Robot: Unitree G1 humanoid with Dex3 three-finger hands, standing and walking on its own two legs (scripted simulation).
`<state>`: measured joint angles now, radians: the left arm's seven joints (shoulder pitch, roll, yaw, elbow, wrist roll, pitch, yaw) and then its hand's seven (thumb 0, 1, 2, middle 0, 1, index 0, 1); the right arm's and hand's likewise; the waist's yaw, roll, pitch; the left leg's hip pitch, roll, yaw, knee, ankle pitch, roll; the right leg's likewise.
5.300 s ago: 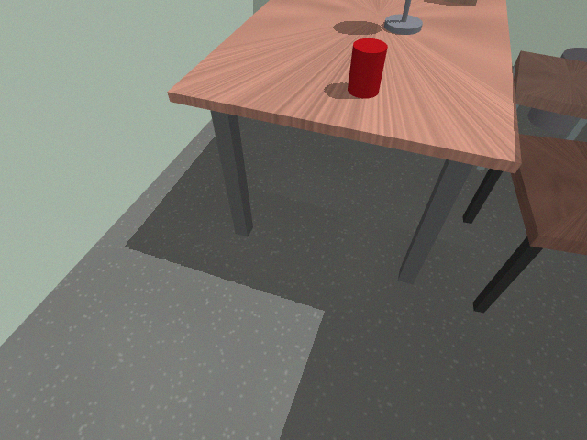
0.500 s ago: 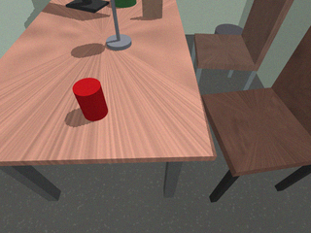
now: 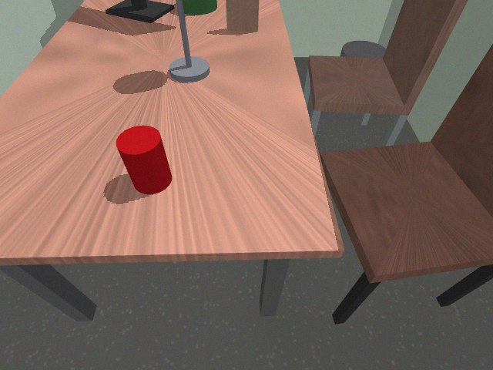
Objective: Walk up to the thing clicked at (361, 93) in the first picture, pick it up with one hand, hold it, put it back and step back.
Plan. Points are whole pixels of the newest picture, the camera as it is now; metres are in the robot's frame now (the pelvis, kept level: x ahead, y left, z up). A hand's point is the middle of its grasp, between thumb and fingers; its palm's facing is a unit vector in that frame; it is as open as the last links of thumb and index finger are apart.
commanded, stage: stand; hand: left
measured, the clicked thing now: (146, 161) +0.52 +0.23 +0.01
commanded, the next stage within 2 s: rise first in 0.62 s
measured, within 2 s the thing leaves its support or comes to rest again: neither
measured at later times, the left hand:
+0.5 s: hand out of the picture +0.06 +0.25 -0.16, palm faces -0.04 -0.94 -0.34, open 7.4 cm
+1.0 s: hand (114, 356) +0.17 +0.25 -0.12, palm faces +0.19 -0.93 -0.32, open 11.9 cm
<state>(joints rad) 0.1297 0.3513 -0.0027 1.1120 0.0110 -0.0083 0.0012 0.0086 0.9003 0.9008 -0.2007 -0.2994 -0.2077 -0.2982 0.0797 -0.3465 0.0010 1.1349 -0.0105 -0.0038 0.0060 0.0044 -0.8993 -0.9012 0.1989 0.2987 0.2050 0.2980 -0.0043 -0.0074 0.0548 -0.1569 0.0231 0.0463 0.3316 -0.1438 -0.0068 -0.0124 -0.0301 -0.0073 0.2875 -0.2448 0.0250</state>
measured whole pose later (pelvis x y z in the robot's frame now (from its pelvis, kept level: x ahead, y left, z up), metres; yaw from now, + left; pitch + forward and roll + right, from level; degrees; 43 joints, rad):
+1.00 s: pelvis -0.01 +0.00 -0.01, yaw +0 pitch +3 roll +0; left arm 0.06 0.29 0.13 0.81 -0.04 -0.08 0.06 0.01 0.38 0.42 -0.09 -0.10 -0.10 -0.10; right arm 0.06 -0.27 -0.10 0.87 0.05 -0.08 -0.05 0.01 -0.36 -0.41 0.07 0.09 0.08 0.09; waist 0.01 0.00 0.04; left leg -0.33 0.03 0.04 0.44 -0.16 0.00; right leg -0.20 -0.02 -0.01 0.43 -0.28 0.02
